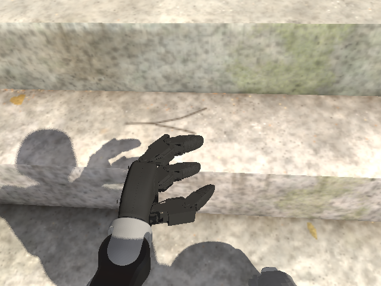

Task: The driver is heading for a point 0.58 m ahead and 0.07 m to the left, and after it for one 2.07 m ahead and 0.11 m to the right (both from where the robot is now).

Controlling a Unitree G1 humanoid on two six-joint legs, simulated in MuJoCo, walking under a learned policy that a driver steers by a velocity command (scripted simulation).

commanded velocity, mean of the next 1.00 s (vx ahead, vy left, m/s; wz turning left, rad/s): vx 0.69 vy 0.00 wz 0.12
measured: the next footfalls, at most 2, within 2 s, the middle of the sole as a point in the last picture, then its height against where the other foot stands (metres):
left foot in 0.48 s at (81, 260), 0.20 m higher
right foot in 1.12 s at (114, 159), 0.21 m higher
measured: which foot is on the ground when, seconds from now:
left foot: down 0.00-0.00, up 0.02-0.46, down 0.48-1.00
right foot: down 0.00-0.50, up 0.52-1.00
